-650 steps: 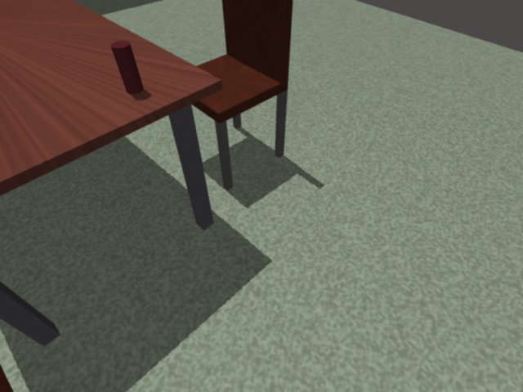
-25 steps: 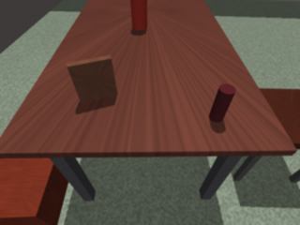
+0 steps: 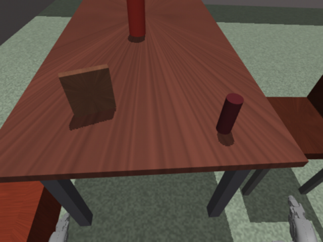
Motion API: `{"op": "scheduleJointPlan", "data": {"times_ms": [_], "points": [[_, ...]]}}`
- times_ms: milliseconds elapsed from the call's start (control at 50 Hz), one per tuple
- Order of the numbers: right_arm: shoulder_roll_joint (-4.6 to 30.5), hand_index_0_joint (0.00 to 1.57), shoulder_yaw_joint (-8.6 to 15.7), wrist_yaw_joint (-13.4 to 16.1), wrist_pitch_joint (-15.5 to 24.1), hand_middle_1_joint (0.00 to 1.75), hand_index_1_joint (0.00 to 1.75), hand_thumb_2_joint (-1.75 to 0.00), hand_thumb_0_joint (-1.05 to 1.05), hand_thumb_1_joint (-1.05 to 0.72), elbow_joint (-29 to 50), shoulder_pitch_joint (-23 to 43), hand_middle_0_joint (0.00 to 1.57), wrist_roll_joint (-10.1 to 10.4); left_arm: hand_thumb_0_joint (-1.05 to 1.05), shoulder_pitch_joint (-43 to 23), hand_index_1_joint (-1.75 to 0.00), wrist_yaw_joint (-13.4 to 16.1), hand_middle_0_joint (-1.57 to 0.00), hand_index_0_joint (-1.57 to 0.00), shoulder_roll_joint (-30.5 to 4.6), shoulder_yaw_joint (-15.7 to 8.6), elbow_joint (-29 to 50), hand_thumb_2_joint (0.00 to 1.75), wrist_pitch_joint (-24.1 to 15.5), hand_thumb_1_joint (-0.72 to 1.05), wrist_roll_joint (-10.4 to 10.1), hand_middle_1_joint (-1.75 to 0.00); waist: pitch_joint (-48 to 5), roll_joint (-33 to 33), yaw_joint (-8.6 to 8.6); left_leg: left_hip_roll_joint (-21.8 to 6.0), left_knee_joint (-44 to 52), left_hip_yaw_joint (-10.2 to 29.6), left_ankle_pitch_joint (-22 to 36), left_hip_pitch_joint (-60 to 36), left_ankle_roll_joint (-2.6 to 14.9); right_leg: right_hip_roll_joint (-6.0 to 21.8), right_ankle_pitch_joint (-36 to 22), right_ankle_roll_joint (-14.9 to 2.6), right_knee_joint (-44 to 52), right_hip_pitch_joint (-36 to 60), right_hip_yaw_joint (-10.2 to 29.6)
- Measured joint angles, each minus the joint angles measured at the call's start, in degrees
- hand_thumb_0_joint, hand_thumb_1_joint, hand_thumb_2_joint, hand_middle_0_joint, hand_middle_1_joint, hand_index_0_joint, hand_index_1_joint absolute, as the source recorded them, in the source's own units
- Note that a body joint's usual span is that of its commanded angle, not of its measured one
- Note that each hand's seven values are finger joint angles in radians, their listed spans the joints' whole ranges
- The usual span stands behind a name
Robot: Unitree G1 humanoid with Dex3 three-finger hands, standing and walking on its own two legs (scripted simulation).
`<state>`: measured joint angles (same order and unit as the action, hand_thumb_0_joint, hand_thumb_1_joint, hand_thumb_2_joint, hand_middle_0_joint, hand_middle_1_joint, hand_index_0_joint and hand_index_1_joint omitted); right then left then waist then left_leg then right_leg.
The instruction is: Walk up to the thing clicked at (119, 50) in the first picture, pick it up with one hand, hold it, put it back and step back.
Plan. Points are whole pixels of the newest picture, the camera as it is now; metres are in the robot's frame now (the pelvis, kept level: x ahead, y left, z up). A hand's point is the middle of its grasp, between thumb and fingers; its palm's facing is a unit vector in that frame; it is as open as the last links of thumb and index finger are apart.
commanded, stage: rise first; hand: right
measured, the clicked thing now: (228, 114) +0.49 -0.21 +0.04
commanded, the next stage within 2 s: go down in 1.26 s
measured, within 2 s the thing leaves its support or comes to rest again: neither
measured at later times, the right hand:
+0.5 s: hand (297, 217) +0.18 -0.27 +0.05, palm faces +0.34 +0.86 -0.38, open 17.6 cm
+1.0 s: hand (318, 217) +0.17 -0.27 +0.10, palm faces +0.39 +0.83 -0.40, open 17.6 cm
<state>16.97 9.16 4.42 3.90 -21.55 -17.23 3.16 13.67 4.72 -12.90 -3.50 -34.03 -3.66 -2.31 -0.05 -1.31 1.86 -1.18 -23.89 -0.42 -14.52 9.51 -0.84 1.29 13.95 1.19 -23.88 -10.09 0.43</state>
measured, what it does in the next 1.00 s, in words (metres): stands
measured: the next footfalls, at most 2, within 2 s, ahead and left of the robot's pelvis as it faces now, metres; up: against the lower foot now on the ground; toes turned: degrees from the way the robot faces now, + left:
none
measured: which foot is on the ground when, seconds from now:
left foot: down 0.00-1.00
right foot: down 0.00-1.00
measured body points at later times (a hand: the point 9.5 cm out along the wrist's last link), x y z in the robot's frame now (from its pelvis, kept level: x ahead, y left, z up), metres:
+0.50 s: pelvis +0.00 +0.00 +0.00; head -0.01 +0.02 +0.45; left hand +0.16 +0.27 -0.08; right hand +0.16 -0.31 +0.08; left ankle -0.02 +0.13 -0.74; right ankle -0.01 -0.13 -0.74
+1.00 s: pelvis -0.02 +0.00 +0.00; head -0.03 +0.02 +0.45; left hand +0.14 +0.26 -0.09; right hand +0.14 -0.31 +0.13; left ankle -0.02 +0.13 -0.74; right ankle -0.01 -0.13 -0.74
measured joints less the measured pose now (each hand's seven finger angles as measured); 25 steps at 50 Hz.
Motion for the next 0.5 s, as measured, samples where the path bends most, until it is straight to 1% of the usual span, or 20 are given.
{"op": "scheduleJointPlan", "data": {"times_ms": [40,100,200,320,420,500], "points": [[0.0,0.06,0.5,0.0,0.3,0.06,0.06,-0.09,0.0,0.33,3.2,-0.8,0.05,-0.1,0.0,0.2,-0.05,0.0,-0.06,-0.06,0.2,0.2,0.8,0.09,-0.2,-0.31,0.2,-0.05,0.3,-0.1,0.19,0.0,-0.1,0.0,-0.2,-0.5,0.02,0.0,0.1,0.03,0.1,0.6,0.0],[0.1,0.06,1.5,-0.1,0.6,0.06,0.06,-0.07,0.0,0.42,7.3,-2.0,0.05,-0.1,0.0,0.0,-0.06,-0.3,-0.06,-0.06,0.3,-0.5,0.7,0.07,-0.3,-0.4,0.5,-0.05,0.5,-0.3,0.3,-0.1,-0.1,-0.2,-0.5,-1.1,0.01,-0.1,0.3,0.03,0.1,1.2,0.1],[0.2,0.05,3.1,-1.2,1.1,0.06,0.06,-0.05,-0.01,0.51,13.2,-5.0,0.05,0.0,0.0,1.3,-0.06,-1.1,-0.06,-0.07,0.1,-1.9,0.3,0.05,0.2,-0.48,0.6,-0.05,0.2,-0.7,0.37,-0.2,-0.3,-0.3,-0.9,-1.8,-0.07,-0.2,0.5,-0.01,0.1,1.8,0.3],[-0.1,0.05,4.1,-1.4,1.6,0.06,0.06,-0.04,-0.01,0.56,17.9,-6.2,0.05,0.0,0.0,0.9,-0.06,-1.0,-0.06,-0.06,-0.8,-3.2,-1.1,0.05,1.1,-0.52,0.8,-0.05,1.5,-0.8,0.67,-0.3,-0.6,-0.2,-0.9,-2.4,-0.03,-0.3,0.4,0.02,0.1,2.6,0.2],[0.4,0.05,4.8,-1.6,3.7,0.06,0.06,-0.04,-0.01,0.57,21.9,-6.9,0.05,-0.4,0.0,1.0,-0.06,-1.0,-0.06,-0.06,-0.5,-3.1,0.3,0.05,0.3,-0.54,1.0,-0.05,2.0,-0.4,0.8,-0.2,-0.6,-0.3,-0.7,-2.5,0.12,-0.2,0.1,0.15,0.2,2.7,0.3],[1.0,0.06,6.1,-2.0,4.5,0.06,0.06,-0.03,-0.01,0.58,23.9,-7.6,0.05,-0.3,0.0,1.0,-0.06,-1.4,-0.06,-0.06,0.0,-3.8,0.2,0.05,0.0,-0.55,1.1,-0.05,1.7,-0.3,0.93,-0.1,-0.5,-0.5,-0.6,-2.7,0.22,-0.1,-0.1,0.24,0.2,2.8,0.5]]}}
